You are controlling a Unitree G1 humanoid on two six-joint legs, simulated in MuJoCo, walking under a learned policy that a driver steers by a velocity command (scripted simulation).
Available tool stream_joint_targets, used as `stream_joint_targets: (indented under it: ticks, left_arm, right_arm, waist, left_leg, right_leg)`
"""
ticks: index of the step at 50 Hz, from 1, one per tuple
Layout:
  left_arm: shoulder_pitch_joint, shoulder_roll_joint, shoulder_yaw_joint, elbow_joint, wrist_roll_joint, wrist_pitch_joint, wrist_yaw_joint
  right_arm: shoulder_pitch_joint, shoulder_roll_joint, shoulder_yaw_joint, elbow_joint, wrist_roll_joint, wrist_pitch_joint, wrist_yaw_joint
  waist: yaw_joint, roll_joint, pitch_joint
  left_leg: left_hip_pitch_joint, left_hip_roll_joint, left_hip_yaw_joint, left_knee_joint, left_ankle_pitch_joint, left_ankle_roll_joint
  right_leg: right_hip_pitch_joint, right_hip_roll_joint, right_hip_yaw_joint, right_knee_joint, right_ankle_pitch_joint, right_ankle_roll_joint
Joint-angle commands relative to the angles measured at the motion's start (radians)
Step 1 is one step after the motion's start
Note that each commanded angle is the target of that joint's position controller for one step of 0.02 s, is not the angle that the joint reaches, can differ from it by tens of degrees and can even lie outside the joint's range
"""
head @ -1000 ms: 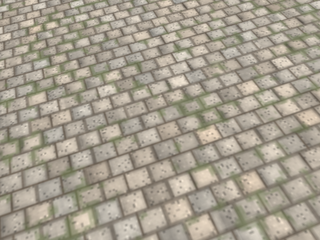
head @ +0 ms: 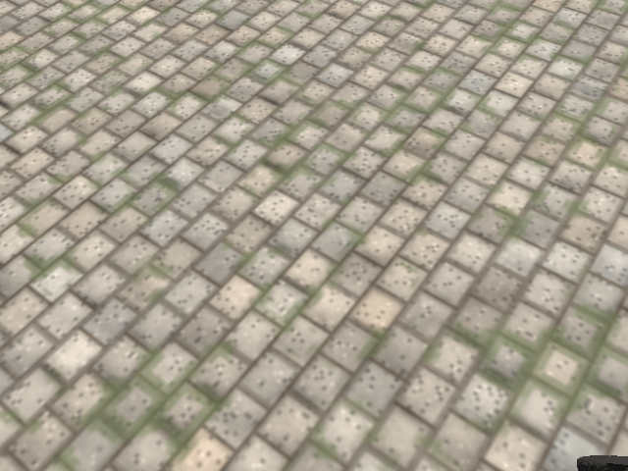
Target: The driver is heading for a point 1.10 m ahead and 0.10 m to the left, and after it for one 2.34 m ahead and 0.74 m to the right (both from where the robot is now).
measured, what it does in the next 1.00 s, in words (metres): walks ahead: left foot, then right foot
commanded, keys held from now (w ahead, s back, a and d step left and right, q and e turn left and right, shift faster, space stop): w+e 0.02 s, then w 0.98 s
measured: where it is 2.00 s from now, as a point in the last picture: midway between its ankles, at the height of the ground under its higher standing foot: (349, 223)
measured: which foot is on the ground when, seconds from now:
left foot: up 0.00-0.18, down 0.20-0.76, up 0.78-1.00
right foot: down 0.00-0.22, up 0.24-0.72, down 0.74-1.00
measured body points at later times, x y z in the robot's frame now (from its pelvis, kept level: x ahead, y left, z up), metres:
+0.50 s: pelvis +0.29 +0.06 +0.00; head +0.32 +0.07 +0.45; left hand +0.49 +0.29 -0.10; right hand +0.28 -0.22 -0.11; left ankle +0.27 +0.15 -0.75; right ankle +0.37 -0.12 -0.68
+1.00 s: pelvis +0.56 -0.03 +0.00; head +0.58 -0.05 +0.45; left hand +0.64 +0.24 -0.11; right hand +0.68 -0.32 -0.10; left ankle +0.68 +0.13 -0.68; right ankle +0.53 -0.12 -0.75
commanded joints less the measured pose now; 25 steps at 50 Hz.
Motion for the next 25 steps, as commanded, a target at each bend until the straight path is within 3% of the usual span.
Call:
stream_joint_targets:
  ticks: [1,4,6,8,9,10,11,12,13,14,15,16,18,20,22,25]
  left_arm:
    - [-0.028,0.175,0.050,-0.054,-0.008,-0.011,0.018]
    - [0.029,0.172,0.048,-0.014,-0.013,-0.011,0.019]
    - [0.049,0.157,0.043,0.007,-0.014,-0.008,0.020]
    - [0.050,0.161,0.046,0.020,-0.008,0.000,0.019]
    - [0.041,0.155,0.044,0.022,-0.007,0.005,0.018]
    - [0.041,0.125,0.032,0.021,-0.002,0.005,0.014]
    - [0.078,0.075,0.012,0.006,0.015,0.005,0.013]
    - [0.214,0.017,-0.006,0.007,-0.017,-0.007,0.013]
    - [0.166,0.108,0.007,0.018,-0.028,-0.012,0.017]
    - [0.035,0.160,0.022,-0.004,-0.030,-0.012,0.018]
    - [-0.037,0.152,0.019,-0.024,-0.016,-0.013,0.020]
    - [-0.075,0.135,0.018,-0.037,-0.001,-0.019,0.017]
    - [-0.050,0.100,0.015,-0.027,0.000,-0.019,0.011]
    - [-0.047,0.069,0.007,-0.020,0.003,-0.015,0.009]
    - [-0.110,0.049,-0.002,-0.041,0.010,-0.016,0.008]
    - [-0.202,0.028,-0.012,-0.057,0.009,-0.026,-0.001]
  right_arm:
    - [-0.069,-0.036,-0.004,-0.068,0.002,-0.011,0.006]
    - [-0.124,-0.051,-0.007,-0.079,0.020,-0.024,0.023]
    - [-0.123,-0.076,-0.018,-0.082,0.021,-0.030,0.030]
    - [-0.087,-0.093,-0.029,-0.079,0.022,-0.032,0.031]
    - [-0.033,-0.101,-0.038,-0.067,0.019,-0.034,0.028]
    - [0.066,-0.130,-0.054,-0.046,0.012,-0.038,0.022]
    - [0.209,-0.182,-0.067,-0.038,-0.002,-0.039,0.017]
    - [0.309,-0.246,-0.090,0.013,0.001,-0.025,0.026]
    - [0.324,-0.152,-0.069,0.016,0.031,-0.023,0.035]
    - [0.265,-0.105,-0.054,0.009,0.031,-0.019,0.031]
    - [0.210,-0.092,-0.046,-0.001,0.017,-0.013,0.028]
    - [0.179,-0.076,-0.040,0.003,0.011,-0.010,0.026]
    - [0.165,-0.051,-0.031,0.007,0.004,-0.014,0.022]
    - [0.183,-0.058,-0.032,0.023,0.018,-0.019,0.021]
    - [0.202,-0.086,-0.039,0.040,0.025,-0.017,0.016]
    - [0.226,-0.106,-0.042,0.062,0.029,-0.006,0.010]
  waist:
    - [0.001,-0.098,-0.035]
    - [0.032,-0.115,-0.036]
    - [0.027,-0.130,-0.033]
    - [0.004,-0.157,-0.029]
    - [-0.028,-0.161,-0.043]
    - [-0.077,-0.139,-0.112]
    - [-0.119,-0.026,-0.273]
    - [-0.084,0.292,-0.391]
    - [-0.117,0.189,-0.326]
    - [-0.136,0.086,-0.185]
    - [-0.117,0.019,-0.114]
    - [-0.098,0.010,-0.059]
    - [-0.063,0.065,-0.062]
    - [-0.057,0.070,-0.064]
    - [-0.069,0.049,-0.043]
    - [-0.098,0.040,-0.028]
  left_leg:
    - [0.148,-0.066,0.046,-0.220,0.199,-0.015]
    - [0.198,-0.083,0.034,-0.327,0.270,0.001]
    - [0.189,-0.077,0.016,-0.369,0.220,0.030]
    - [0.219,-0.081,0.028,-0.383,0.109,0.066]
    - [0.292,-0.095,0.053,-0.413,0.077,0.091]
    - [0.445,-0.084,0.055,-0.427,0.082,0.127]
    - [0.721,0.073,-0.111,-0.382,0.099,0.201]
    - [1.019,0.263,-0.581,-0.515,-0.177,0.365]
    - [0.999,0.275,-0.714,-0.609,-0.439,0.347]
    - [0.879,0.241,-0.574,-0.626,-0.428,0.304]
    - [0.761,0.198,-0.450,-0.634,-0.312,0.284]
    - [0.672,0.160,-0.368,-0.653,-0.201,0.287]
    - [0.602,0.102,-0.260,-0.690,-0.060,0.274]
    - [0.584,0.096,-0.197,-0.712,0.049,0.292]
    - [0.582,0.102,-0.152,-0.739,0.120,0.305]
    - [0.585,0.074,-0.069,-0.754,0.160,0.281]
  right_leg:
    - [-0.119,-0.179,0.145,-0.116,0.135,-0.135]
    - [-0.065,-0.220,0.186,-0.090,0.060,-0.122]
    - [0.021,-0.261,0.235,-0.037,0.059,-0.111]
    - [0.079,-0.291,0.268,0.010,0.129,-0.096]
    - [0.088,-0.276,0.263,0.062,0.214,-0.081]
    - [0.076,-0.221,0.224,0.199,0.313,-0.053]
    - [-0.058,-0.154,0.165,0.477,0.164,-0.013]
    - [-0.402,0.000,0.052,0.820,-0.326,0.069]
    - [-0.540,-0.045,0.110,0.934,-0.381,0.074]
    - [-0.582,-0.087,0.093,0.953,-0.295,0.071]
    - [-0.562,-0.129,0.045,0.924,-0.227,0.072]
    - [-0.550,-0.163,0.026,0.859,-0.175,0.074]
    - [-0.465,-0.199,0.006,0.776,-0.117,0.080]
    - [-0.459,-0.207,-0.020,0.711,-0.108,0.092]
    - [-0.493,-0.217,-0.036,0.601,-0.052,0.109]
    - [-0.470,-0.210,-0.056,0.409,0.117,0.116]
Keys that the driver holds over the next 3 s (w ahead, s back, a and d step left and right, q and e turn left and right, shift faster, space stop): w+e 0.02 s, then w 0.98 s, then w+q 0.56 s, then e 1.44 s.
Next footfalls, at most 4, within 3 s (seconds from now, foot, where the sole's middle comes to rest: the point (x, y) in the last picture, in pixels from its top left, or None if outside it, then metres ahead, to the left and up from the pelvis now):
0.20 left None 0.31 0.15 -0.78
0.74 right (412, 414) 0.57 -0.12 -0.78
1.26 left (323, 287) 0.89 0.08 -0.78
1.72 right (389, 202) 1.18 -0.09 -0.78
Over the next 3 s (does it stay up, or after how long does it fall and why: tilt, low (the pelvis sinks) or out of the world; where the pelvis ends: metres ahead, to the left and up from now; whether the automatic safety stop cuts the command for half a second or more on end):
stays up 1.07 -0.02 -0.01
